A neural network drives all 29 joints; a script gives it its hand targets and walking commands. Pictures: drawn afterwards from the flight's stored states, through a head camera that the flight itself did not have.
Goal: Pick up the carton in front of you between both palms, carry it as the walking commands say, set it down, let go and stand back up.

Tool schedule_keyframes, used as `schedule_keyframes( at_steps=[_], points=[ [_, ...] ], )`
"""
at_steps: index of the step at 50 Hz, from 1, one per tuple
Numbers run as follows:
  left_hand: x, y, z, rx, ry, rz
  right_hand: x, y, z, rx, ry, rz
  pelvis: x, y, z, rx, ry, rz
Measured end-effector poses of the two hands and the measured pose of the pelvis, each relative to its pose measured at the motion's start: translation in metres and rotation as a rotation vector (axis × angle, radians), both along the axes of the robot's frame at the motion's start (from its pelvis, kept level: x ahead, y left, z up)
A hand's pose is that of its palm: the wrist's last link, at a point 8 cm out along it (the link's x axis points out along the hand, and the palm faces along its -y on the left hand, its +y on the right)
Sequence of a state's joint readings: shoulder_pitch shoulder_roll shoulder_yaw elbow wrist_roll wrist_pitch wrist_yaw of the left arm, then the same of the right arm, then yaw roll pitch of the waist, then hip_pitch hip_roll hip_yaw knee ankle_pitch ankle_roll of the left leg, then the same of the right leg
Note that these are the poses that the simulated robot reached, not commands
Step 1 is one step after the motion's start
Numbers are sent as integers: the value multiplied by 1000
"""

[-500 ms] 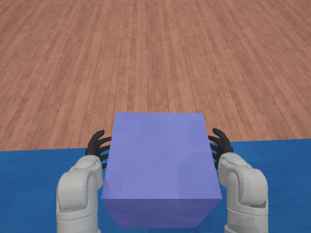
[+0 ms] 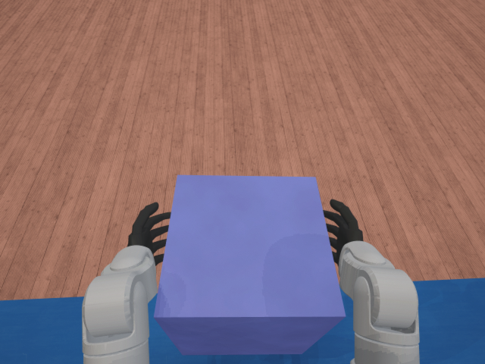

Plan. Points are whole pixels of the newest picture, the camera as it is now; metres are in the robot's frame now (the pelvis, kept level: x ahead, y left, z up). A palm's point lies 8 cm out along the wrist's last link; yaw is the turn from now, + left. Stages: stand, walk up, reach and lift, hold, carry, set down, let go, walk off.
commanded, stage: carry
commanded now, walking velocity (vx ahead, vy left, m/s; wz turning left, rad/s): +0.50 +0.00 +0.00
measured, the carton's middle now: (244, 271) +0.27 +0.00 +0.02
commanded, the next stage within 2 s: none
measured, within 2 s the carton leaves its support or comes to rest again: neither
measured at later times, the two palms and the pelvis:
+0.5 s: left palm (183, 82) +0.64 +0.13 +0.15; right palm (317, 84) +0.66 -0.17 +0.15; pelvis +0.34 -0.03 +0.00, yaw +1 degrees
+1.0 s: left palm (195, 17) +1.06 +0.14 +0.15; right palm (290, 19) +1.05 -0.16 +0.15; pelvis +0.66 -0.01 +0.02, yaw +0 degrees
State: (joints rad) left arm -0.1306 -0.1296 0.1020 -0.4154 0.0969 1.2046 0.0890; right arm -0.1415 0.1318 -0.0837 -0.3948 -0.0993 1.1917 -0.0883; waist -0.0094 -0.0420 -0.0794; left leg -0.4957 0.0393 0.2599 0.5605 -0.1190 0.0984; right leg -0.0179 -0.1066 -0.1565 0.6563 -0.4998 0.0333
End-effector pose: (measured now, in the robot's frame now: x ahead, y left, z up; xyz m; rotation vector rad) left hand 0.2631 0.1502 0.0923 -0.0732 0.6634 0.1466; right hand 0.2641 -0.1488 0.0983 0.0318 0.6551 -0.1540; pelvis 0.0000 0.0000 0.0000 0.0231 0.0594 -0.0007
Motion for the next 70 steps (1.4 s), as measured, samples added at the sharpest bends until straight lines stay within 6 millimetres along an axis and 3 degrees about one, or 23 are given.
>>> schedule_keyframes(
  at_steps=[5, 9, 14, 19, 24, 32, 41, 48, 53, 58, 61, 66, 70],
  points=[
    [64, 3, -1, 3, 96, -38, 53, 3, -2, 8, 96, -42, 56, 13, 19, -22, 17, -27],
    [116, 3, 11, 4, 84, -54, 100, 3, 11, 6, 84, -57, 104, 16, 31, -42, 24, -22],
    [183, 3, 31, 2, 10, -32, 174, 3, 32, 8, 11, -38, 173, 10, 34, -48, 25, -11],
    [263, -5, 49, -7, -87, 11, 264, -5, 47, 36, -87, -17, 249, -5, 21, -32, 11, 2],
    [363, -21, 61, 52, -152, 23, 372, -21, 49, 28, -152, 37, 325, -26, -5, -33, -14, 24],
    [493, -26, 69, 77, 0, 43, 515, -25, 60, 23, -3, 83, 407, -42, 17, -16, 23, 28],
    [649, -22, 89, 68, -17, 21, 664, -22, 81, 21, -19, 56, 528, -31, 20, -13, 54, 3],
    [774, -12, 66, 20, 17, -19, 772, -12, 66, -9, 17, 3, 638, -9, 9, 3, 47, -9],
    [835, -23, 52, -15, 84, -43, 814, -22, 47, 9, 83, -64, 695, -1, 31, -23, 57, -6],
    [895, -37, 65, -44, 4, -54, 864, -36, 61, 39, -1, -121, 758, -3, 44, -44, 62, -2],
    [934, -42, 79, -40, -60, -48, 909, -41, 78, 46, -64, -113, 802, -11, 45, -45, 63, 7],
    [1005, -42, 103, 28, -115, -10, 1003, -42, 98, 39, -115, -20, 884, -32, 35, -53, 37, 16],
    [1046, -30, 108, 60, -22, 36, 1066, -30, 103, 21, -22, 61, 933, -44, 50, -35, 32, 14]
  ],
)
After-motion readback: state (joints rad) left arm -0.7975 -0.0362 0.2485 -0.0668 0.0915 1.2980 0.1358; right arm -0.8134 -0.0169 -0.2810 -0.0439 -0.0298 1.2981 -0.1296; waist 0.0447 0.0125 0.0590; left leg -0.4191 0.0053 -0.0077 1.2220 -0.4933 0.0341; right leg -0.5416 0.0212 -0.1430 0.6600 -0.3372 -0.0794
